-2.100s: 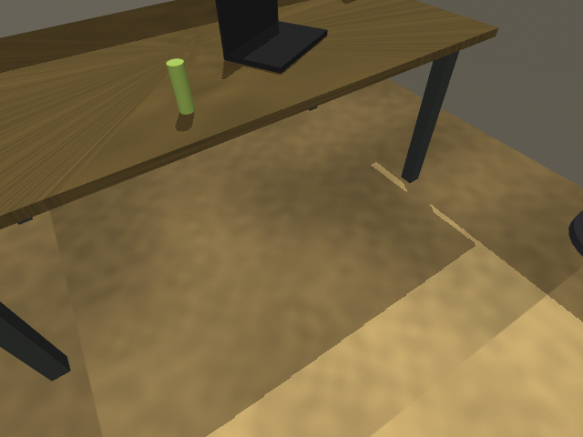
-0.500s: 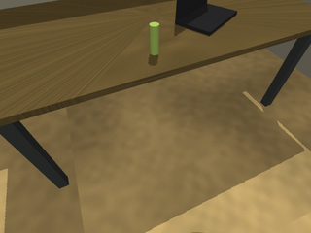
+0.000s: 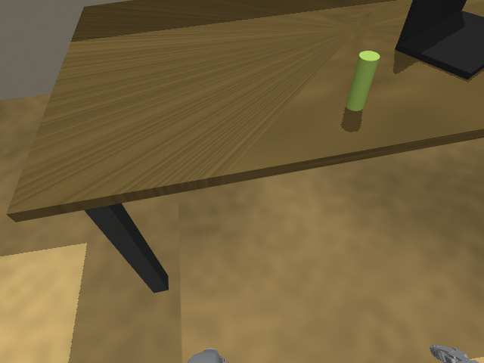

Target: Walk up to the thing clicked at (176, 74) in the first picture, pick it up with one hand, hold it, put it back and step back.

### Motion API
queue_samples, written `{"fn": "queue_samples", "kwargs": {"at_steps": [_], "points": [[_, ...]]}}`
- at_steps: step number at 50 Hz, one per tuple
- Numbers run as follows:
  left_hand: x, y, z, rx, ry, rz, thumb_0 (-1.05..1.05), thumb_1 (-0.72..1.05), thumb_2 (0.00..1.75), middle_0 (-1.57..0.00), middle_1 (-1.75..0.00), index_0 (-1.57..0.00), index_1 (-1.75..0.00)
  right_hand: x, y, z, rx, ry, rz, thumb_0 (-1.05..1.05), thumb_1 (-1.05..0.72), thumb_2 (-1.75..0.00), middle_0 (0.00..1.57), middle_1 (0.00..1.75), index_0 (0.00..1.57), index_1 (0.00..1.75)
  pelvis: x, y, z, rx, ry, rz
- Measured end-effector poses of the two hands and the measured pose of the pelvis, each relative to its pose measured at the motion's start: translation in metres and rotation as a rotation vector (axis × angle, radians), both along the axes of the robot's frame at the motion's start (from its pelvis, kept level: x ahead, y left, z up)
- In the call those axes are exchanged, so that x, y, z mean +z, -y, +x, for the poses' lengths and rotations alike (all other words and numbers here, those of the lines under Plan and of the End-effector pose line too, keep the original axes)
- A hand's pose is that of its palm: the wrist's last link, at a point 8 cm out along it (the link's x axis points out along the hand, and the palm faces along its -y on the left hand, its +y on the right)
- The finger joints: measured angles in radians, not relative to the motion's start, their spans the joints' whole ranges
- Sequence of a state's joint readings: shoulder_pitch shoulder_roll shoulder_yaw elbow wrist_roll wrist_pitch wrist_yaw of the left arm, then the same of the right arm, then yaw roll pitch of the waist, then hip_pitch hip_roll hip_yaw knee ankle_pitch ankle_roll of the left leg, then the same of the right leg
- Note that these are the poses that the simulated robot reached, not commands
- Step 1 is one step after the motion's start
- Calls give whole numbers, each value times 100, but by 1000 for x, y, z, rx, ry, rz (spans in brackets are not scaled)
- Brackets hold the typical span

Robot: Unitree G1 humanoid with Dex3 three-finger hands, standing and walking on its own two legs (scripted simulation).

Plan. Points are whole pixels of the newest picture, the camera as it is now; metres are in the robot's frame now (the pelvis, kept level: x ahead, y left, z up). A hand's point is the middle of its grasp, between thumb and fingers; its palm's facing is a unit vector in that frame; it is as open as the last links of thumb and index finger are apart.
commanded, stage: walk up
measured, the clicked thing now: (361, 82) +0.70 -0.25 +0.06
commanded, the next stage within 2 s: stand in 1.76 s
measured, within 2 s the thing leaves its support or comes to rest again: neither
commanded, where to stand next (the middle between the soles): +0.09 +0.01 m, yaw -4 degrees
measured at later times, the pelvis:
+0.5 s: pelvis +0.04 +0.04 -0.01, yaw -3 degrees
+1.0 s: pelvis +0.04 +0.02 +0.02, yaw -4 degrees
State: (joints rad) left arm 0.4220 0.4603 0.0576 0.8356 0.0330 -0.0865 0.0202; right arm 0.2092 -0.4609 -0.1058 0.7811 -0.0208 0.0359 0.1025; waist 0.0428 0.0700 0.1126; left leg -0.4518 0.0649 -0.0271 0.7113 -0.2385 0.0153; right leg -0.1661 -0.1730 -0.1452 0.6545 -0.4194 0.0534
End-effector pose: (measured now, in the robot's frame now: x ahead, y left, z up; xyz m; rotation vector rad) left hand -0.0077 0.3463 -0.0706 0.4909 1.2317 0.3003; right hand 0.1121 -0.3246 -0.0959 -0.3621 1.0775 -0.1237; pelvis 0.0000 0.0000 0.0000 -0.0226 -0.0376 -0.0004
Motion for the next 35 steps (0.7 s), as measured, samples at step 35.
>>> {"fn": "queue_samples", "kwargs": {"at_steps": [35], "points": [[-31,13,163,-120,110,-165,1,90,90,-20,-30,-20,-30,-6,-37,-20,-138,-60,-50,1,-90,-90,20,30,21,30,1,-28,39,-61,6,17]]}}
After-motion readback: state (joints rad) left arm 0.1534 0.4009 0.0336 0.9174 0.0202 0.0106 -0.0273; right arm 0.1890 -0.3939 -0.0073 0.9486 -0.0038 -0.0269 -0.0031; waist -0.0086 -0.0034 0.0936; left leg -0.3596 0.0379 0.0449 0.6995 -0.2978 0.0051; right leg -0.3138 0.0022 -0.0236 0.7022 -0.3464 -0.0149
